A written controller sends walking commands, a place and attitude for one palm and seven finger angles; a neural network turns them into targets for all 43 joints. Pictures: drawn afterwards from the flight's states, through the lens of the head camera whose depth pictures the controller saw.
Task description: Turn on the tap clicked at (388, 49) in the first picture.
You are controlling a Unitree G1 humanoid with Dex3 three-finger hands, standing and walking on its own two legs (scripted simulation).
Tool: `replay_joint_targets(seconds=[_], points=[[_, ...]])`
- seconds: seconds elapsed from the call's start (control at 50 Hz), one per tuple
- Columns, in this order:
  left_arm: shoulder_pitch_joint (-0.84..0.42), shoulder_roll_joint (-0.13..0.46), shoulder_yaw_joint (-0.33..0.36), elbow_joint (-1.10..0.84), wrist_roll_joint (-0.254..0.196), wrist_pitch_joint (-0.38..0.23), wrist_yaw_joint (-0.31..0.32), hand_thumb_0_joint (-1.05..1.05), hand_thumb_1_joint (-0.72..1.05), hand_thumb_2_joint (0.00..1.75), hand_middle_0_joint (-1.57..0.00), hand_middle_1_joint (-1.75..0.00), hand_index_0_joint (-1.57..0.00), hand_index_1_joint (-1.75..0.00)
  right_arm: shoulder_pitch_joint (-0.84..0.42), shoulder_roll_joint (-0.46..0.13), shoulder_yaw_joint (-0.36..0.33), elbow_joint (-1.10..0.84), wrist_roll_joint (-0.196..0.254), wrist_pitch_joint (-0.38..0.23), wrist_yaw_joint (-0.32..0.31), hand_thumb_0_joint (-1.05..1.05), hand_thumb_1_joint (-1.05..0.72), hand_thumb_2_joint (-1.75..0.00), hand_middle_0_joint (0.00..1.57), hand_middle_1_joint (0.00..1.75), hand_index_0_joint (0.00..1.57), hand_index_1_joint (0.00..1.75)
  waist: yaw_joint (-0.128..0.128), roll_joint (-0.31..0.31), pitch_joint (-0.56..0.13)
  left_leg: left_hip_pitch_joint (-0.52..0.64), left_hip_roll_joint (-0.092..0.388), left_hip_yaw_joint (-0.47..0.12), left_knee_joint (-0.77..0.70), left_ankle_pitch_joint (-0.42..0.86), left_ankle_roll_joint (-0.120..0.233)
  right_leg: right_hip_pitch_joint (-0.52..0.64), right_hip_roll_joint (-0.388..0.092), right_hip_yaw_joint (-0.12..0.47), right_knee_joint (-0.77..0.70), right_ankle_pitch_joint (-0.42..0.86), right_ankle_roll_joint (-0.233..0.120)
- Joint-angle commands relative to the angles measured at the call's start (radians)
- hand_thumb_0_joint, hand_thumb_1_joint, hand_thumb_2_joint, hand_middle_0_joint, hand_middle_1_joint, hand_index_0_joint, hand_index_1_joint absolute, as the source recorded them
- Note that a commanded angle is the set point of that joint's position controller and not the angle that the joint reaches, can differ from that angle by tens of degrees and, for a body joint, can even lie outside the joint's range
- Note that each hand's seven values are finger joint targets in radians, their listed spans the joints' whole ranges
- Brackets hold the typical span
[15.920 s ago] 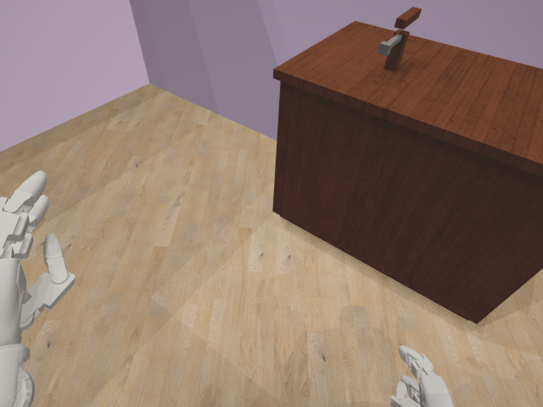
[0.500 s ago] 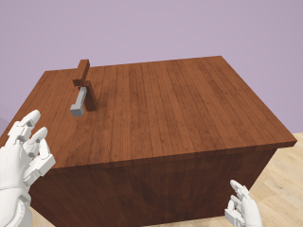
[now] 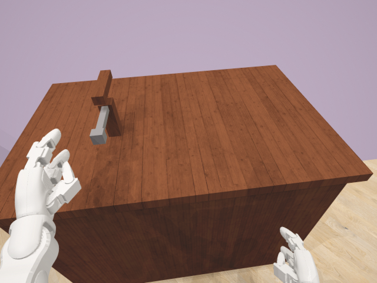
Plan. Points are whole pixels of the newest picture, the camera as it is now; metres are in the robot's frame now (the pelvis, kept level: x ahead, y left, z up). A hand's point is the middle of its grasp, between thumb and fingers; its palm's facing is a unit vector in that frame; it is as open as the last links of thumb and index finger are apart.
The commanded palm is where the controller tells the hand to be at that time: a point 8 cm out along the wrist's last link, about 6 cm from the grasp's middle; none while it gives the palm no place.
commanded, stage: reach beside the lever's end, fingers flat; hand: left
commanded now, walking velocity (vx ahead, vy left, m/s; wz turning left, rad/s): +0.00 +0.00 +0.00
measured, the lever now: (98, 136) +0.38 +0.27 +0.13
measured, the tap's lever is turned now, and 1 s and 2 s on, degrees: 0 0 0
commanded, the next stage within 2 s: push the lever round in 1.58 s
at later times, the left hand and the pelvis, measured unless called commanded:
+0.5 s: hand (80, 165) +0.27 +0.25 +0.15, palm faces +0.46 -0.88 -0.11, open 7.6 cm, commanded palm +0.24 +0.30 +0.15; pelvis +0.00 -0.01 +0.00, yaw -1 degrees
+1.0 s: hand (83, 151) +0.32 +0.27 +0.14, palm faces +0.47 -0.88 -0.10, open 7.8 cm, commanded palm +0.28 +0.31 +0.13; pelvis +0.00 -0.01 +0.00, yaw -1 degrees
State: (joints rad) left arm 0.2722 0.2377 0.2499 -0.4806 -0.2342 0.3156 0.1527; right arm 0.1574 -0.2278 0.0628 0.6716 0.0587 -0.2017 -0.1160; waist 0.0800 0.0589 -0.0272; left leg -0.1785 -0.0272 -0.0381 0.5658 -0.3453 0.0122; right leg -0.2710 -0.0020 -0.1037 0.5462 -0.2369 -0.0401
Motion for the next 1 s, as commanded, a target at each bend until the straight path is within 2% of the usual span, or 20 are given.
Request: replay_joint_targets(seconds=[0.0, 0.06, 0.08, 0.14, 0.16, 0.18, 0.26, 0.28, 0.3, 0.36, 0.38, 0.44, 0.46, 0.5, 0.56, 0.6, 0.66, 0.74, 0.86, 0.98], points=[[-0.208, 0.142, 0.053, -0.197, 0.02, -0.078, 0.015, 0.0, 0.9, 0.9, -0.19, -0.27, -0.19, -0.27, -0.161, -0.109, -0.043, -0.164, 0.0, -0.052, -0.014, 0.0, -0.9, -0.9, 0.2, 0.3, 0.2, 0.3, -0.006, -0.014, -0.108, -0.061, 0.028, -0.029, -0.115, 0.239, -0.02, 0.101, -0.022, 0.043, -0.086, 0.06, 0.016], [-0.214, 0.177, 0.094, -0.16, 0.024, -0.076, 0.03, 0.0, 0.9, 0.9, -0.19, -0.26, -0.19, -0.26, -0.171, -0.108, -0.041, -0.155, 0.002, -0.038, -0.016, 0.0, -0.9, -0.9, 0.2, 0.3, 0.2, 0.3, 0.002, -0.007, -0.091, -0.071, 0.026, -0.03, -0.125, 0.224, -0.022, 0.106, -0.02, 0.046, -0.093, 0.043, 0.014], [-0.252, 0.145, 0.057, -0.155, 0.025, -0.077, 0.03, 0.0, 0.9, 0.9, -0.19, -0.26, -0.19, -0.26, -0.172, -0.106, -0.042, -0.158, 0.001, -0.033, -0.016, 0.0, -0.9, -0.9, 0.2, 0.3, 0.2, 0.3, -0.008, -0.013, -0.098, -0.068, 0.024, -0.025, -0.126, 0.212, -0.017, 0.102, -0.022, 0.049, -0.099, 0.032, 0.016], [-0.295, 0.167, 0.078, -0.11, 0.02, -0.074, 0.037, 0.0, 0.9, 0.9, -0.18, -0.25, -0.18, -0.25, -0.175, -0.112, -0.045, -0.153, -0.001, -0.026, -0.021, 0.0, -0.9, -0.9, 0.2, 0.3, 0.2, 0.3, -0.01, -0.05, -0.098, -0.074, 0.024, -0.024, -0.128, 0.201, -0.008, 0.115, -0.022, 0.055, -0.11, 0.026, 0.02], [-0.3, 0.194, 0.103, -0.105, 0.029, -0.078, 0.042, 0.0, 0.9, 0.9, -0.18, -0.25, -0.18, -0.25, -0.187, -0.11, -0.045, -0.147, 0.002, -0.023, -0.022, 0.0, -0.9, -0.9, 0.2, 0.3, 0.2, 0.3, -0.006, -0.015, -0.102, -0.066, 0.024, -0.022, -0.132, 0.199, -0.009, 0.118, -0.02, 0.058, -0.112, 0.02, 0.017], [-0.321, 0.173, 0.081, -0.111, 0.029, -0.082, 0.041, 0.0, 0.9, 0.9, -0.18, -0.25, -0.18, -0.25, -0.178, -0.109, -0.043, -0.155, -0.001, -0.022, -0.021, 0.0, -0.9, -0.9, 0.2, 0.3, 0.2, 0.3, -0.009, -0.006, -0.115, -0.064, 0.021, -0.022, -0.133, 0.214, -0.011, 0.124, -0.023, 0.06, -0.11, 0.036, 0.016], [-0.302, 0.227, 0.149, -0.026, 0.019, -0.087, 0.031, 0.0, 0.9, 0.9, -0.18, -0.24, -0.18, -0.24, -0.174, -0.113, -0.048, -0.136, 0.0, -0.009, -0.022, 0.0, -0.9, -0.9, 0.2, 0.3, 0.2, 0.3, -0.004, -0.035, -0.127, -0.071, 0.024, -0.013, -0.128, 0.25, -0.007, 0.153, -0.019, 0.062, -0.11, 0.084, 0.016], [-0.323, 0.194, 0.117, -0.02, 0.014, -0.09, 0.021, 0.0, 0.9, 0.9, -0.18, -0.24, -0.18, -0.24, -0.171, -0.113, -0.049, -0.142, 0.002, -0.007, -0.022, 0.0, -0.9, -0.9, 0.2, 0.3, 0.2, 0.3, -0.014, -0.038, -0.119, -0.071, 0.025, -0.01, -0.129, 0.246, -0.004, 0.143, -0.021, 0.064, -0.115, 0.083, 0.019], [-0.355, 0.209, 0.125, 0.001, 0.01, -0.091, 0.015, 0.0, 0.9, 0.9, -0.18, -0.23, -0.18, -0.23, -0.168, -0.117, -0.051, -0.138, 0.005, -0.007, -0.024, 0.0, -0.9, -0.9, 0.2, 0.3, 0.2, 0.3, -0.021, -0.038, -0.113, -0.074, 0.026, -0.007, -0.127, 0.228, 0.0, 0.138, -0.021, 0.07, -0.122, 0.072, 0.022], [-0.385, 0.253, 0.168, 0.022, 0.014, -0.106, 0.011, 0.0, 0.9, 0.9, -0.18, -0.22, -0.18, -0.22, -0.175, -0.117, -0.053, -0.131, 0.005, -0.01, -0.026, 0.0, -0.9, -0.9, 0.2, 0.3, 0.2, 0.3, -0.012, 0.013, -0.125, -0.067, 0.023, -0.006, -0.125, 0.236, 0.001, 0.147, -0.024, 0.074, -0.12, 0.08, 0.017], [-0.406, 0.231, 0.141, 0.018, 0.014, -0.116, 0.006, 0.0, 0.9, 0.9, -0.17, -0.22, -0.17, -0.22, -0.163, -0.118, -0.056, -0.135, 0.004, -0.012, -0.025, 0.0, -0.9, -0.9, 0.2, 0.3, 0.2, 0.3, -0.02, 0.009, -0.153, -0.063, 0.022, -0.003, -0.122, 0.25, 0.002, 0.158, -0.026, 0.077, -0.114, 0.101, 0.019], [-0.411, 0.263, 0.177, 0.09, 0.0, -0.127, -0.01, 0.0, 0.9, 0.9, -0.17, -0.21, -0.17, -0.21, -0.148, -0.128, -0.063, -0.127, 0.004, -0.012, -0.027, 0.0, -0.9, -0.9, 0.2, 0.3, 0.2, 0.3, -0.022, -0.065, -0.161, -0.087, 0.025, 0.0, -0.112, 0.255, 0.01, 0.172, -0.027, 0.086, -0.114, 0.129, 0.028], [-0.424, 0.294, 0.207, 0.114, 0.004, -0.133, -0.011, 0.0, 0.9, 0.9, -0.17, -0.21, -0.17, -0.21, -0.158, -0.127, -0.061, -0.118, 0.008, -0.009, -0.029, 0.0, -0.9, -0.9, 0.2, 0.3, 0.2, 0.3, -0.019, -0.047, -0.144, -0.087, 0.025, 0.001, -0.114, 0.253, 0.009, 0.169, -0.026, 0.086, -0.115, 0.123, 0.024], [-0.456, 0.269, 0.174, 0.127, 0.004, -0.142, -0.026, 0.0, 0.9, 0.9, -0.17, -0.21, -0.17, -0.21, -0.149, -0.128, -0.065, -0.124, 0.009, -0.01, -0.028, 0.0, -0.9, -0.9, 0.2, 0.3, 0.2, 0.3, -0.025, -0.007, -0.158, -0.079, 0.024, 0.005, -0.112, 0.265, 0.008, 0.165, -0.029, 0.087, -0.11, 0.144, 0.023], [-0.471, 0.311, 0.218, 0.158, 0.005, -0.161, -0.032, 0.0, 0.9, 0.9, -0.17, -0.2, -0.17, -0.2, -0.152, -0.131, -0.066, -0.117, 0.009, -0.012, -0.029, 0.0, -0.9, -0.9, 0.2, 0.3, 0.2, 0.3, -0.019, 0.007, -0.168, -0.078, 0.023, 0.006, -0.11, 0.277, 0.008, 0.176, -0.031, 0.089, -0.105, 0.164, 0.02], [-0.466, 0.317, 0.223, 0.202, -0.002, -0.169, -0.043, 0.0, 0.9, 0.9, -0.16, -0.19, -0.16, -0.19, -0.132, -0.135, -0.071, -0.118, 0.01, -0.01, -0.028, 0.0, -0.9, -0.9, 0.2, 0.3, 0.2, 0.3, -0.021, -0.041, -0.174, -0.1, 0.025, 0.006, -0.109, 0.271, 0.01, 0.182, -0.031, 0.091, -0.104, 0.166, 0.024], [-0.54, 0.326, 0.221, 0.223, 0.002, -0.192, -0.051, 0.0, 0.9, 0.9, -0.16, -0.19, -0.16, -0.19, -0.144, -0.137, -0.07, -0.111, 0.015, -0.016, -0.031, 0.0, -0.9, -0.9, 0.2, 0.3, 0.2, 0.3, -0.031, 0.005, -0.154, -0.093, 0.024, 0.007, -0.11, 0.245, 0.012, 0.156, -0.031, 0.095, -0.11, 0.133, 0.022], [-0.563, 0.322, 0.203, 0.274, 0.003, -0.212, -0.061, 0.0, 0.9, 0.9, -0.16, -0.18, -0.16, -0.18, -0.117, -0.147, -0.076, -0.11, 0.011, -0.02, -0.03, 0.0, -0.9, -0.9, 0.2, 0.3, 0.2, 0.3, -0.037, -0.038, -0.183, -0.096, 0.022, 0.006, -0.109, 0.252, 0.013, 0.158, -0.028, 0.089, -0.103, 0.151, 0.024], [-0.661, 0.355, 0.219, 0.356, 0.019, -0.225, -0.054, 0.0, 0.9, 0.9, -0.15, -0.16, -0.15, -0.16, -0.121, -0.148, -0.074, -0.1, 0.016, -0.01, -0.032, 0.0, -0.9, -0.9, 0.2, 0.3, 0.2, 0.3, -0.043, -0.006, -0.163, -0.113, 0.023, 0.006, -0.114, 0.213, 0.014, 0.136, -0.031, 0.094, -0.113, 0.101, 0.021], [-0.725, 0.344, 0.19, 0.412, 0.037, -0.263, -0.049, 0.0, 0.9, 0.9, -0.15, -0.15, -0.15, -0.15, -0.093, -0.152, -0.077, -0.1, 0.008, -0.004, -0.028, 0.0, -0.9, -0.9, 0.2, 0.3, 0.2, 0.3, -0.048, -0.003, -0.213, -0.104, 0.023, 0.003, -0.118, 0.228, 0.009, 0.136, -0.026, 0.085, -0.097, 0.124, 0.016]])
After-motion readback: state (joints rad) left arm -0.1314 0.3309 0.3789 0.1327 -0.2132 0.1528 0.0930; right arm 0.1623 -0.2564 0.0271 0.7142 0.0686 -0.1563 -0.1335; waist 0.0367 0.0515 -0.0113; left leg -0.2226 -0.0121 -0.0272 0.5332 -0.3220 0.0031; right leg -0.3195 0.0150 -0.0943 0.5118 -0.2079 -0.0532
